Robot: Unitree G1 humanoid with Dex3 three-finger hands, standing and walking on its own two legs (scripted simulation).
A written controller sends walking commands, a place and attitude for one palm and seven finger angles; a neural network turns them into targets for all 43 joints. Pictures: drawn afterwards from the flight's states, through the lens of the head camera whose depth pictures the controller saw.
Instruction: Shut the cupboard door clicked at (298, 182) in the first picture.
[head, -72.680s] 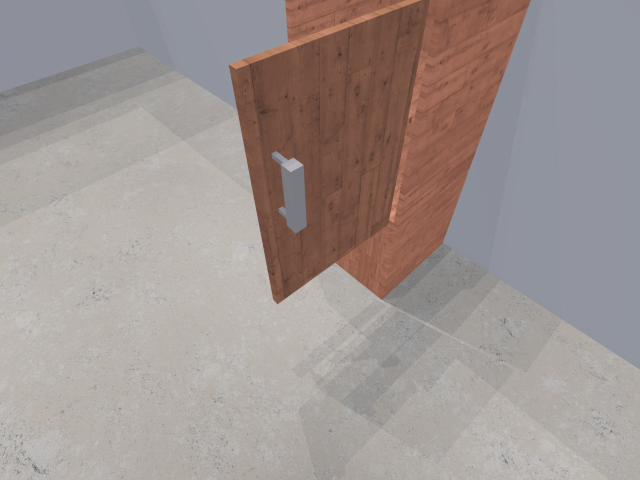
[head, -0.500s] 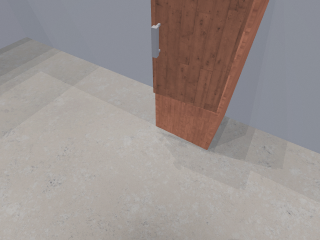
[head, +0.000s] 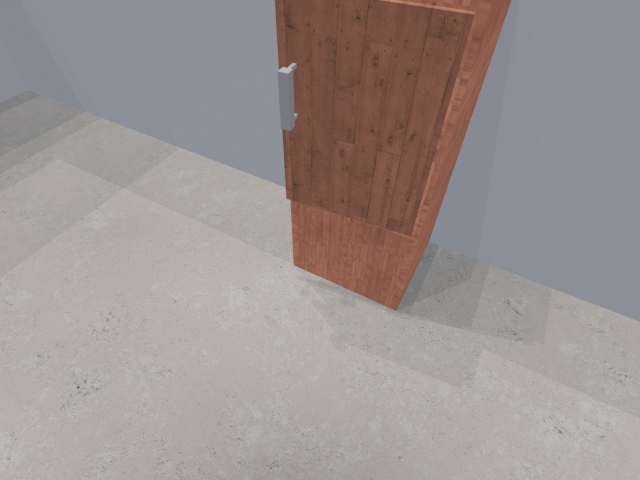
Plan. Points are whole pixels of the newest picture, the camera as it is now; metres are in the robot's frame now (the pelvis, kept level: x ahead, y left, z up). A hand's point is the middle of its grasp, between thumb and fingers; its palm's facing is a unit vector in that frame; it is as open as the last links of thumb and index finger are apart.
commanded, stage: look to check the result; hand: left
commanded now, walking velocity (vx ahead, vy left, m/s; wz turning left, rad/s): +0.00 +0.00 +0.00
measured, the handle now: (290, 96) +0.94 +0.11 +0.02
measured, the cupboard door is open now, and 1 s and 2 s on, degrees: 6 6 6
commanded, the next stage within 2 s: walk to a spot facing it in 0.54 s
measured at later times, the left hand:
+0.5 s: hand out of the picture -0.01 +0.15 -0.17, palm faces +0.04 -0.98 -0.19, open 7.4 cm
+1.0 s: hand out of the picture +0.01 +0.18 -0.20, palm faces +0.20 -0.96 -0.20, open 7.4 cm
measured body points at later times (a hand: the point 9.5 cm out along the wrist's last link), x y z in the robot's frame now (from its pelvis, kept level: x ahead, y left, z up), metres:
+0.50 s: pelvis +0.03 -0.01 +0.00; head +0.04 -0.02 +0.45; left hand -0.01 +0.20 -0.16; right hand +0.02 -0.23 -0.16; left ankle +0.06 +0.10 -0.74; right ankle -0.04 -0.11 -0.74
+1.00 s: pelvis +0.03 +0.00 -0.02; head +0.06 +0.02 +0.43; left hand +0.00 +0.23 -0.18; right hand +0.08 -0.24 -0.17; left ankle +0.04 +0.10 -0.73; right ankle -0.04 -0.11 -0.74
